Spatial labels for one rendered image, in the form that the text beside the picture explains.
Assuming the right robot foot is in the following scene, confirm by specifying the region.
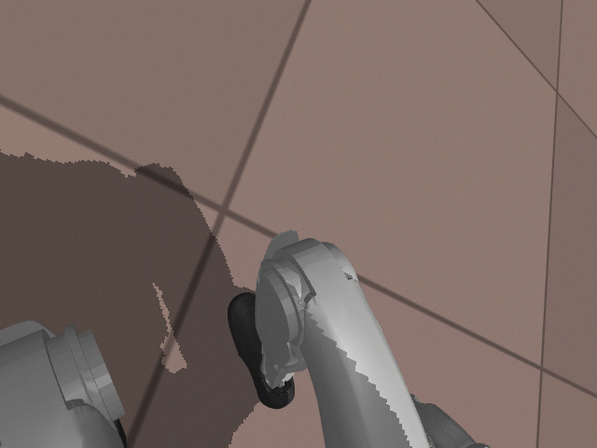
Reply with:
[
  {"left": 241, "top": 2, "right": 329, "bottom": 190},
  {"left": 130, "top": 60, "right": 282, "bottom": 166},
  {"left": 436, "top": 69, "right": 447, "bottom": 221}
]
[{"left": 228, "top": 292, "right": 295, "bottom": 409}]

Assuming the right robot hand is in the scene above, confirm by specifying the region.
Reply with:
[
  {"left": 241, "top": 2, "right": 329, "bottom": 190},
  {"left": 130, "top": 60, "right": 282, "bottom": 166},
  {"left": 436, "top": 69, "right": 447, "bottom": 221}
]
[{"left": 410, "top": 394, "right": 476, "bottom": 448}]

